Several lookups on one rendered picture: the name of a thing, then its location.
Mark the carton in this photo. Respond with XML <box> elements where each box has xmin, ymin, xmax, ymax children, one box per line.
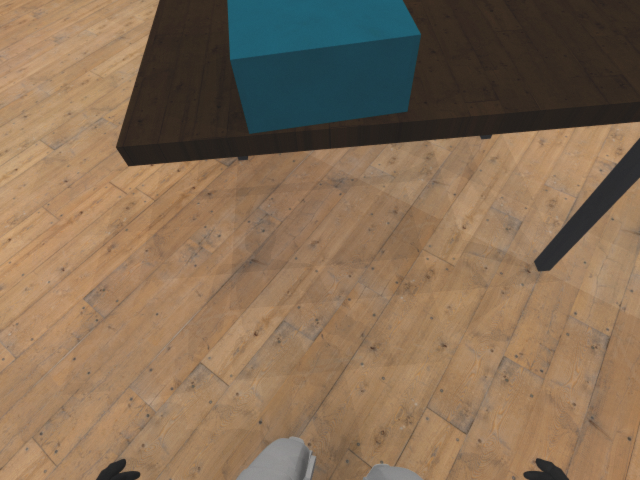
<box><xmin>227</xmin><ymin>0</ymin><xmax>421</xmax><ymax>134</ymax></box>

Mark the robot right shin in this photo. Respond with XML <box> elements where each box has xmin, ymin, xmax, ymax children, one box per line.
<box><xmin>366</xmin><ymin>464</ymin><xmax>390</xmax><ymax>477</ymax></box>

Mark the table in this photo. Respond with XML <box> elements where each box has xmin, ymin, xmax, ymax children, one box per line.
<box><xmin>116</xmin><ymin>0</ymin><xmax>640</xmax><ymax>272</ymax></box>

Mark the left robot hand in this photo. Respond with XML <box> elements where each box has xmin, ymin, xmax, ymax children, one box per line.
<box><xmin>96</xmin><ymin>459</ymin><xmax>140</xmax><ymax>480</ymax></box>

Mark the robot left thigh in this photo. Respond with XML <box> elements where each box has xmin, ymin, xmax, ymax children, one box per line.
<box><xmin>236</xmin><ymin>438</ymin><xmax>316</xmax><ymax>480</ymax></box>

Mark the right robot hand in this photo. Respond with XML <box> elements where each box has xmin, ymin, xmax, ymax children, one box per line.
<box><xmin>523</xmin><ymin>458</ymin><xmax>569</xmax><ymax>480</ymax></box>

